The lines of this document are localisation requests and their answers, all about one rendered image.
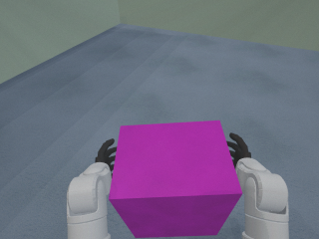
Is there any robot right forearm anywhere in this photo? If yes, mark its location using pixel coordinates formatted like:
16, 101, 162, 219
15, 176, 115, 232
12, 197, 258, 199
235, 157, 289, 239

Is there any carton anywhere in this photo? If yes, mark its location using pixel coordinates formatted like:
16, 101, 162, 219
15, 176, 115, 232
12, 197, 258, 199
109, 120, 243, 238

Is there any robot left hand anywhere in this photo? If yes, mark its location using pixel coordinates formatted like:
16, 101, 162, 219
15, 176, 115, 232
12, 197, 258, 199
95, 138, 117, 178

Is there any robot left forearm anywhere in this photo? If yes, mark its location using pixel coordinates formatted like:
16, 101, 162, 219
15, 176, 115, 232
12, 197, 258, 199
66, 162, 112, 239

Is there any robot right hand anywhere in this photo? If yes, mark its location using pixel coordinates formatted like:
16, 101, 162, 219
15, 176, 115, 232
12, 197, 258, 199
226, 132, 251, 168

